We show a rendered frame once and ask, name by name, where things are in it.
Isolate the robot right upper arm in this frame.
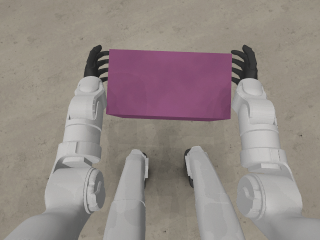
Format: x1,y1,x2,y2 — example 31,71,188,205
236,173,320,240

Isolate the left robot hand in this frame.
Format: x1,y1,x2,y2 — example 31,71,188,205
83,45,109,82

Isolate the robot left thigh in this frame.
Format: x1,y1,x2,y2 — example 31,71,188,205
103,154,149,240

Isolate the robot right thigh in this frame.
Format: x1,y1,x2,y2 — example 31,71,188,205
185,150,246,240

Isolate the robot left forearm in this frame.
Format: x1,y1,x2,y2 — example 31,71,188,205
44,76,107,208

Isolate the robot left upper arm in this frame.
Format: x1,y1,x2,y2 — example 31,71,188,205
4,167,106,240

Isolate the carton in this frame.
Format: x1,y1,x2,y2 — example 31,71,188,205
106,49,232,122

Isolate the robot thigh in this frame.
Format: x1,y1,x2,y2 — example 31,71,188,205
103,154,149,240
185,150,246,240

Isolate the right robot hand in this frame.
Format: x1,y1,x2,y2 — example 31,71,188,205
231,44,258,85

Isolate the robot right forearm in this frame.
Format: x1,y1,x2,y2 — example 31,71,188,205
231,78,303,211

